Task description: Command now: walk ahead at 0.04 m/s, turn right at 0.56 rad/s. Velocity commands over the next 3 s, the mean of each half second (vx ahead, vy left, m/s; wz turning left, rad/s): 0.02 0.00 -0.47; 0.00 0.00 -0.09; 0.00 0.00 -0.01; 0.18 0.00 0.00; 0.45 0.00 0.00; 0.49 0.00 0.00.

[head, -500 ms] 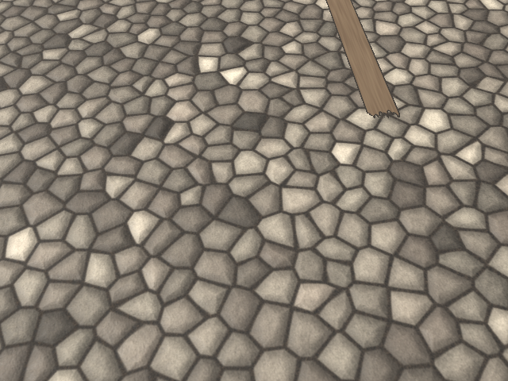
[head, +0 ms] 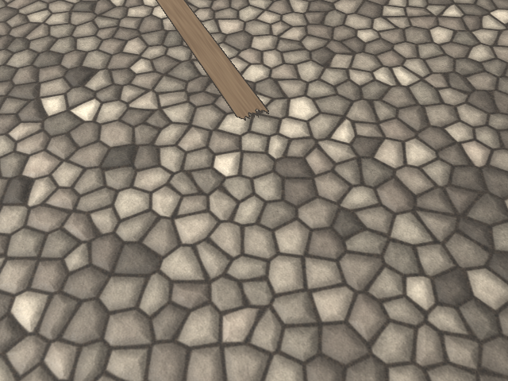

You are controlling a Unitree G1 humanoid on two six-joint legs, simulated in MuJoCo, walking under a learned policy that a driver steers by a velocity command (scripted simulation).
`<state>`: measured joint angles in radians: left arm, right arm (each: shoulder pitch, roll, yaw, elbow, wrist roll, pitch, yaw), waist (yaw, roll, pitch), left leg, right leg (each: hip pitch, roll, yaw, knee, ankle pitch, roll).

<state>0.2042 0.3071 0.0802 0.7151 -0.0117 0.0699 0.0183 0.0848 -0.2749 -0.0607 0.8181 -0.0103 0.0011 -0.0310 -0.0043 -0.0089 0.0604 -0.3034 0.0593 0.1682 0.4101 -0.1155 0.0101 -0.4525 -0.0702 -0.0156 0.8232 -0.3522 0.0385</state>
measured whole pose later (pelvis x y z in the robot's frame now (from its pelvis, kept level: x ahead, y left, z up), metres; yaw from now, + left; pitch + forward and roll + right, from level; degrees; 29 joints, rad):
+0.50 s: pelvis +0.02 -0.02 +0.00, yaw -14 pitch +1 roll +1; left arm 0.15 0.29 0.05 0.67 0.00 0.03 0.02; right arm 0.10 -0.30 -0.07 0.85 0.01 0.00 -0.01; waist 0.00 0.00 0.03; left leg -0.30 0.00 -0.03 0.58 -0.28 -0.06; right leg -0.28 0.08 0.13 0.51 -0.24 -0.04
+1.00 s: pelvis +0.04 -0.01 +0.00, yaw -15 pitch -2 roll +0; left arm 0.20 0.26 0.04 0.82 0.01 0.01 0.02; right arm 0.12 -0.26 -0.02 0.94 -0.01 -0.01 -0.01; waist 0.00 0.00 0.04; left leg -0.18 -0.01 -0.01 0.49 -0.28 0.00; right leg -0.21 0.05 0.11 0.50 -0.26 0.00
